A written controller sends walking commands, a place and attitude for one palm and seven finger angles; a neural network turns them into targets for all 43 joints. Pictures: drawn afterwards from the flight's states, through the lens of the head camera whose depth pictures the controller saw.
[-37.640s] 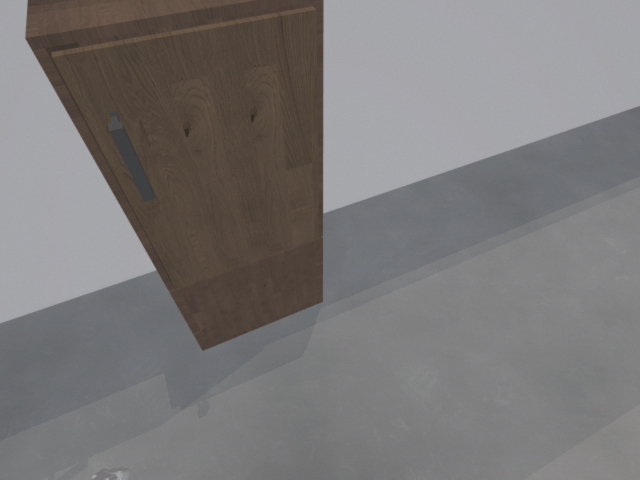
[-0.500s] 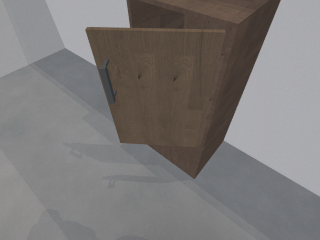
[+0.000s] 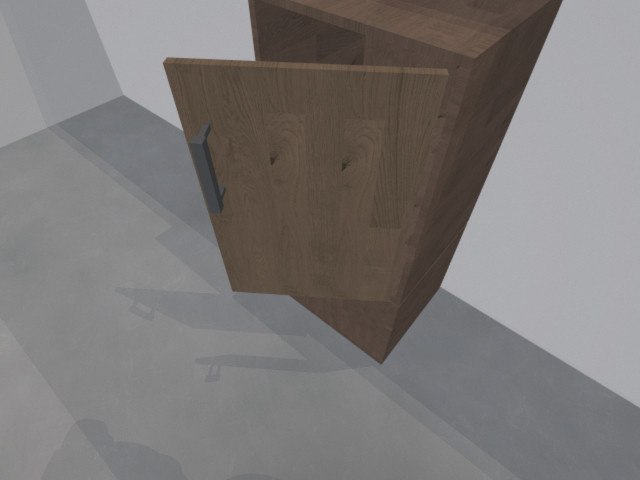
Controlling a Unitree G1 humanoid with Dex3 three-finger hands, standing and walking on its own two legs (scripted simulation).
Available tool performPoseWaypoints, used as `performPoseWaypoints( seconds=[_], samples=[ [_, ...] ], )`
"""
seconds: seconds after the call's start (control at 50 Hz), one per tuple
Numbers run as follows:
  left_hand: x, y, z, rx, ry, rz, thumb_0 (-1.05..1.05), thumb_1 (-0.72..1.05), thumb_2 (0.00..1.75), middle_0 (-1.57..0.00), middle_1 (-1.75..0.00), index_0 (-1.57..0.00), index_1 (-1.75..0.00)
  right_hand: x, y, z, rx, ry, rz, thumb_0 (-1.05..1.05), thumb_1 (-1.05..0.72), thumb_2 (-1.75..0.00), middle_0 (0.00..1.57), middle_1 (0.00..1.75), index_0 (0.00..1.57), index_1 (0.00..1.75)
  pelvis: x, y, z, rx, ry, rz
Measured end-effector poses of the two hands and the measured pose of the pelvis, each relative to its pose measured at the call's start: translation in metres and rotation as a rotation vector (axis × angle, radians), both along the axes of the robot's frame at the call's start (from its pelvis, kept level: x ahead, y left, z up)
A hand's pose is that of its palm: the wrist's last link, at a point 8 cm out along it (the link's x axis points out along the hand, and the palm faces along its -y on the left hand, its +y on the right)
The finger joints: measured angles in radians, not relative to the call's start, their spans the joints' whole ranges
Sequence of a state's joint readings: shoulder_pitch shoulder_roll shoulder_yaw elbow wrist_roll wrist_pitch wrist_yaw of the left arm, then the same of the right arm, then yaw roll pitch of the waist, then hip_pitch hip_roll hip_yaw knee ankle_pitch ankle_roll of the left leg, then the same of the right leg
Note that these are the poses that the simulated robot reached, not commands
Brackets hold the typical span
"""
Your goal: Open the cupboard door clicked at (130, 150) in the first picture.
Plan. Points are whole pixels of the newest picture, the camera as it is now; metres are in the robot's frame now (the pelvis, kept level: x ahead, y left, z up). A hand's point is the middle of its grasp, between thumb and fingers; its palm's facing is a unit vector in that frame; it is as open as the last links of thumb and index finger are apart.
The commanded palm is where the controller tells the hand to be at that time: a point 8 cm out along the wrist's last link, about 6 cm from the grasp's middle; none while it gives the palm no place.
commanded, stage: raise the hand with hooked fingers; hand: left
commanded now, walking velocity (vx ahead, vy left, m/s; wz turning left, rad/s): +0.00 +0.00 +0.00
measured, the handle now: (211, 170) +0.57 +0.22 +0.05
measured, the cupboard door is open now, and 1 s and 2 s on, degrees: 36 36 36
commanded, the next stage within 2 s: none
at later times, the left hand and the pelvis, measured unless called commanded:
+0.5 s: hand (165, 469) +0.14 +0.20 -0.05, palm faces +0.00 -1.00 +0.00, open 8.4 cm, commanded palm +0.13 +0.26 -0.04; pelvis -0.04 -0.01 -0.08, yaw +3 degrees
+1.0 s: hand (119, 412) +0.19 +0.25 +0.00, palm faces +0.01 -1.00 -0.06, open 11.4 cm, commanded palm +0.16 +0.30 +0.01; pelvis -0.04 +0.02 -0.06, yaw +3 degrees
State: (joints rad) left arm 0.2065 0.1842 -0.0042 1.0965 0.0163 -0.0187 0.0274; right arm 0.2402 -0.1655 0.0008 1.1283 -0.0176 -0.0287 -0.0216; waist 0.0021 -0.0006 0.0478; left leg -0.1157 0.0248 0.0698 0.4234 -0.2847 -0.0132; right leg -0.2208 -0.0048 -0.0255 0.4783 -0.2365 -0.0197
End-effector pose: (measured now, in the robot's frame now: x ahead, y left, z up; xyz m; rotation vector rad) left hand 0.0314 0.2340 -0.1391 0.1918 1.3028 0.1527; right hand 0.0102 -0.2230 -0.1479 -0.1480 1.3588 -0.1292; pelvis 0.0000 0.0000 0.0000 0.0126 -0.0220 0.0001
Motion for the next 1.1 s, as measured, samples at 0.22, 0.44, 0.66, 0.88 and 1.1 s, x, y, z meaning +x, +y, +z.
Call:
performPoseWaypoints(
  seconds=[0.22,0.44,0.66,0.88,1.1],
  samples=[
    [0.079,0.011,0.080,0.025,-0.615,0.142,0.02,0.89,0.89,-0.21,-0.31,-0.21,-0.32,0.051,-0.014,0.019,-0.057,-0.337,0.026,0.01,-0.91,-0.89,0.20,0.30,0.20,0.29,-0.003,0.001,-0.004,-0.001,0.021,0.039],
    [0.108,0.005,0.114,-0.164,-1.305,-0.206,0.00,0.70,0.81,-0.22,-0.43,-0.22,-0.44,0.177,-0.033,0.055,-0.109,-0.915,0.207,0.01,-0.91,-0.89,0.20,0.30,0.20,0.29,-0.033,-0.008,-0.065,0.013,0.198,0.037],
    [0.095,0.037,0.109,-0.124,-1.283,-0.146,0.01,0.45,0.70,-0.24,-0.59,-0.24,-0.60,0.173,0.005,0.021,-0.064,-0.838,0.270,0.01,-0.91,-0.89,0.20,0.30,0.20,0.29,-0.042,-0.005,-0.084,-0.049,0.208,0.073],
    [0.134,0.060,0.135,-0.157,-1.212,-0.185,0.01,0.19,0.59,-0.26,-0.76,-0.26,-0.76,0.098,0.016,0.005,-0.030,-0.643,0.150,0.02,-0.90,-0.89,0.20,0.30,0.21,0.30,-0.040,0.009,-0.065,-0.046,0.205,0.052],
    [0.142,0.078,0.149,-0.135,-1.246,-0.181,0.00,-0.06,0.48,-0.27,-0.92,-0.27,-0.93,0.108,-0.003,0.029,-0.126,-0.676,0.177,0.02,-0.91,-0.89,0.20,0.30,0.20,0.30,-0.034,0.020,-0.055,-0.045,0.182,0.053]
  ],
)
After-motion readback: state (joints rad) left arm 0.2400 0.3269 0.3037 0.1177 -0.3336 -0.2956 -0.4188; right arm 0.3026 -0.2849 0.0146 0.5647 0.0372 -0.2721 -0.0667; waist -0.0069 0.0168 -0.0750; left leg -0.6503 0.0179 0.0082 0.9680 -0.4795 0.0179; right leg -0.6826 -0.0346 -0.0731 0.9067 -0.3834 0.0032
